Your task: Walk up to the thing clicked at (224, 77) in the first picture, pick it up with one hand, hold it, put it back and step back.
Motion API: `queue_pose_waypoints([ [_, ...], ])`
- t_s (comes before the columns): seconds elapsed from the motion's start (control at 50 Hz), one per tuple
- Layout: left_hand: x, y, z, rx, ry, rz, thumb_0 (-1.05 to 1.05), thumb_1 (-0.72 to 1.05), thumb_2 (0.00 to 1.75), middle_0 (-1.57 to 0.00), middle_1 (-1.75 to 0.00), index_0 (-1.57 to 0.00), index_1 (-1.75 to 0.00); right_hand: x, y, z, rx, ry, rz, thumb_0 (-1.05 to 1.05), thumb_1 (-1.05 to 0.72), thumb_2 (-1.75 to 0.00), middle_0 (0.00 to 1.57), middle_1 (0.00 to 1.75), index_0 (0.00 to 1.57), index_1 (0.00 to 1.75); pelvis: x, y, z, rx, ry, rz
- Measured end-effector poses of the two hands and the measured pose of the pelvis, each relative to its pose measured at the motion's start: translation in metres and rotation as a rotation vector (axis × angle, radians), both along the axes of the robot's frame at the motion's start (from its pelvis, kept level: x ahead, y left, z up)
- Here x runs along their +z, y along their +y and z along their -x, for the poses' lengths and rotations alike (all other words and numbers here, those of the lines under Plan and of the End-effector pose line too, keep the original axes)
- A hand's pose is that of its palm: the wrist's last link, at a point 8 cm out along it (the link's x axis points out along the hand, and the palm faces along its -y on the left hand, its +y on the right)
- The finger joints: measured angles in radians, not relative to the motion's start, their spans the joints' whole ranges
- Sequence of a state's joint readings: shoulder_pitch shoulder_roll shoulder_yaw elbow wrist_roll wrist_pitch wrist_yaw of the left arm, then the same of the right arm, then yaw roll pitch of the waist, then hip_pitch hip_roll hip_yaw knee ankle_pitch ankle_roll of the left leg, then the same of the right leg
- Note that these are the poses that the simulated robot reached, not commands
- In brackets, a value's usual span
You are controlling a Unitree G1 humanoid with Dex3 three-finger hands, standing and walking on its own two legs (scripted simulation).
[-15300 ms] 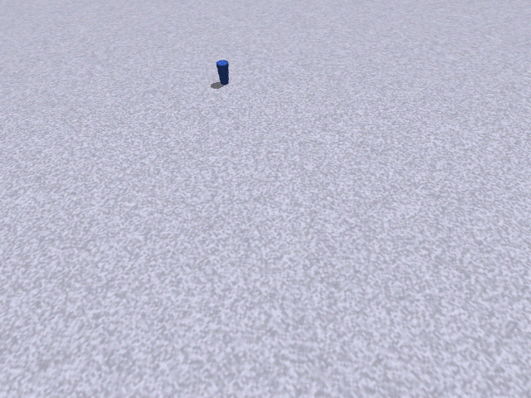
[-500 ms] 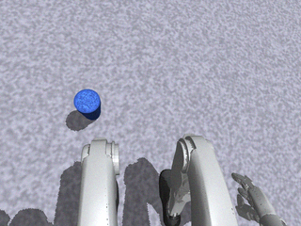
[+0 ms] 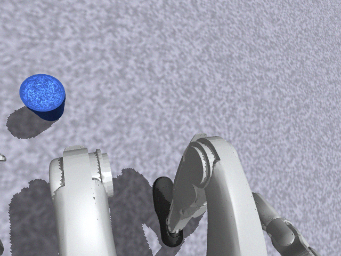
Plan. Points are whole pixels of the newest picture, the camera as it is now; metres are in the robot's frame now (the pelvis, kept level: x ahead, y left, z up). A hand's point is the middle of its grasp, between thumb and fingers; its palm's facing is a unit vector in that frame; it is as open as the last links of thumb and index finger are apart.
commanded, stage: close in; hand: left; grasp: from the side
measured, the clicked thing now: (47, 103) +0.45 +0.24 -0.23
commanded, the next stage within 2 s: rest palm in 0.70 s
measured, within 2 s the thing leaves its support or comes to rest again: neither
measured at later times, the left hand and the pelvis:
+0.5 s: hand (26, 114) +0.41 +0.26 -0.17, palm faces +0.20 -0.98 +0.00, open 17.5 cm; pelvis -0.02 +0.01 -0.02, yaw -3 degrees
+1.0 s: hand (39, 112) +0.42 +0.25 -0.20, palm faces +0.23 -0.97 -0.02, open 16.9 cm; pelvis -0.02 +0.01 -0.02, yaw -5 degrees
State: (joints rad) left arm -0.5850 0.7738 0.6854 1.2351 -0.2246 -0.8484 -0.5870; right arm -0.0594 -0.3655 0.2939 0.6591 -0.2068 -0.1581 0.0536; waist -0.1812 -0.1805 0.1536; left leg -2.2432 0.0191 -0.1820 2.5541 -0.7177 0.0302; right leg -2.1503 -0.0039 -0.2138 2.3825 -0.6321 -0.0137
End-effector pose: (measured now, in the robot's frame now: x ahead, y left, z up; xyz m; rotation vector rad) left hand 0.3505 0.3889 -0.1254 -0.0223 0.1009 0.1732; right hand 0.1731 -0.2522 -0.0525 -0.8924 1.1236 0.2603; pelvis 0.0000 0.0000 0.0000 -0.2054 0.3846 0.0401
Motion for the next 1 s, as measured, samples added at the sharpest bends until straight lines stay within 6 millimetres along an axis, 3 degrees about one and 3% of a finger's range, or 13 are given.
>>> queue_pose_waypoints([
  [0.2,-0.027,-0.044,-0.019,0.007,-0.003,0.027,-0.02,-0.59,0.09,-0.06,-0.12,-0.06,-0.12,0.003,0.004,0.011,0.059,0.014,0.039,0.0,-0.93,-0.9,0.21,0.3,0.21,0.3,-0.012,0.003,0.008,-0.021,-0.089,0.037],
  [0.32,-0.033,-0.057,-0.018,0.075,-0.034,0.021,-0.02,-0.59,0.08,-0.06,-0.11,-0.06,-0.11,0.006,0.001,0.029,0.069,0.054,0.065,0.0,-0.93,-0.9,0.21,0.3,0.21,0.3,-0.017,0.002,0.013,-0.03,-0.13,0.047],
  [0.56,-0.048,-0.081,-0.029,0.027,-0.044,-0.015,-0.02,-0.57,0.09,-0.05,-0.09,-0.05,-0.09,0.01,-0.001,0.059,0.067,0.147,0.121,0.0,-0.93,-0.9,0.21,0.3,0.21,0.3,-0.02,0.006,0.018,-0.044,-0.162,0.073],
  [0.8,-0.065,-0.094,-0.035,0.047,-0.049,-0.023,-0.02,-0.54,0.12,-0.04,-0.09,-0.04,-0.09,0.013,0.005,0.053,0.11,0.179,0.155,0.0,-0.93,-0.9,0.21,0.3,0.21,0.3,-0.02,0.009,0.016,-0.053,-0.175,0.099],
  [1.0,-0.069,-0.096,-0.035,0.054,-0.047,-0.043,-0.02,-0.41,0.16,-0.04,-0.06,-0.02,-0.07,0.012,0.009,0.04,0.147,0.176,0.161,0.0,-0.91,-0.9,0.21,0.3,0.21,0.3,-0.021,0.009,0.017,-0.057,-0.183,0.107],
])
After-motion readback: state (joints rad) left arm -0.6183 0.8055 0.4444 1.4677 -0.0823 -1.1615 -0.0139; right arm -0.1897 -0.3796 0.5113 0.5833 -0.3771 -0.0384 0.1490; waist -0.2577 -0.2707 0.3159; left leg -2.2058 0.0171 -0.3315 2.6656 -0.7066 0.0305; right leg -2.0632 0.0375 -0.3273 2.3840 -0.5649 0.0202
